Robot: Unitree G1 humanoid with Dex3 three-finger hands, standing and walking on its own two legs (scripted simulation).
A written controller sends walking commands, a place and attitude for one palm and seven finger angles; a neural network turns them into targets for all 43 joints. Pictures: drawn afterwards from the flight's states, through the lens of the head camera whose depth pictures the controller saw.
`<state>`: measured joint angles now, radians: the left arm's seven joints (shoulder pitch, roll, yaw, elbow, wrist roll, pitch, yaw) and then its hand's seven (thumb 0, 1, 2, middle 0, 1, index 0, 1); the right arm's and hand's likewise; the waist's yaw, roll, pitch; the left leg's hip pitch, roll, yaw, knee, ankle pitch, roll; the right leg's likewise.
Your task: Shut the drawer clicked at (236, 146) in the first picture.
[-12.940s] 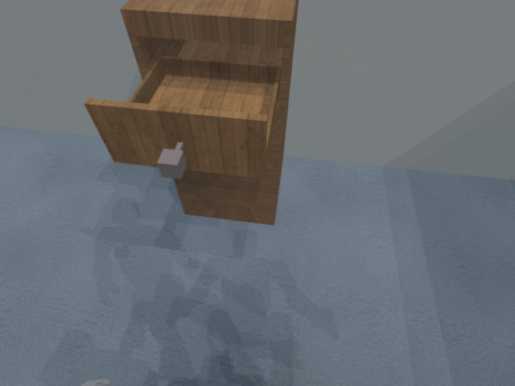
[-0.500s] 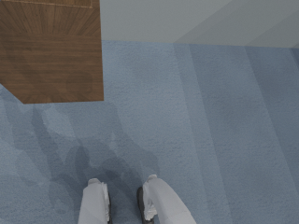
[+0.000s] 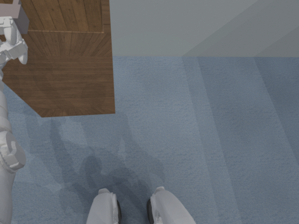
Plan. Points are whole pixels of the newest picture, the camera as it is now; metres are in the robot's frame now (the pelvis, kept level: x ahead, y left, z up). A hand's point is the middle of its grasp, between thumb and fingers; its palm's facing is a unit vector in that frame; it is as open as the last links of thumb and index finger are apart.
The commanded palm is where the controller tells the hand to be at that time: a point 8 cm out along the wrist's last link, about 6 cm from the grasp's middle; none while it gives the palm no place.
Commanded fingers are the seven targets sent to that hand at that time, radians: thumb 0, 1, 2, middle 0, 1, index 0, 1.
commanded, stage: pull the fist back off the drawer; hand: left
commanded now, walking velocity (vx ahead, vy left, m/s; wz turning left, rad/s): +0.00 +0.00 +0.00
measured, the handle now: (15, 12) +0.63 +0.27 +0.08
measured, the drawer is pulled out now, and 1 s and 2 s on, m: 0.00 0.00 0.00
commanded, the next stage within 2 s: draw the hand back to the body in 0.04 s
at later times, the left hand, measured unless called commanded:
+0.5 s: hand out of the picture +0.43 +0.24 +0.13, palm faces +0.08 -1.00 -0.05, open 3.3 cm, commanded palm +0.39 +0.28 +0.14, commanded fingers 0.00 0.90 0.90 -1.40 -1.60 -1.40 -1.60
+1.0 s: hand out of the picture +0.29 +0.23 +0.20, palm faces +0.40 -0.87 -0.29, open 3.3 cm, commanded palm +0.23 +0.27 +0.22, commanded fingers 0.00 0.90 0.90 -1.40 -1.60 -1.40 -1.60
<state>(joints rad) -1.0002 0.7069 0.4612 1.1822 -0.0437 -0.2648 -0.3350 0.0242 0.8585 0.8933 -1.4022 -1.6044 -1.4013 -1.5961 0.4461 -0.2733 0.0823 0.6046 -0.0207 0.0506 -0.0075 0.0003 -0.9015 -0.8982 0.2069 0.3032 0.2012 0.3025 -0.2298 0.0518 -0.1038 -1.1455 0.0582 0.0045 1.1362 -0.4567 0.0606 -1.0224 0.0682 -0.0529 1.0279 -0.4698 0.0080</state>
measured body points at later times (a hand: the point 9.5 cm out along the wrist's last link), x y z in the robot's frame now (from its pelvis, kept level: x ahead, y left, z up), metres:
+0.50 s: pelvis +0.05 -0.02 +0.05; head +0.11 +0.00 +0.49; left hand +0.42 +0.30 +0.13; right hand +0.15 -0.27 -0.06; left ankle +0.03 +0.08 -0.65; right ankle +0.00 -0.14 -0.65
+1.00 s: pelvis +0.03 -0.03 +0.08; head +0.02 -0.05 +0.53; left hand +0.26 +0.27 +0.22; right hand +0.22 -0.24 -0.01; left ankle +0.03 +0.08 -0.65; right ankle +0.00 -0.14 -0.65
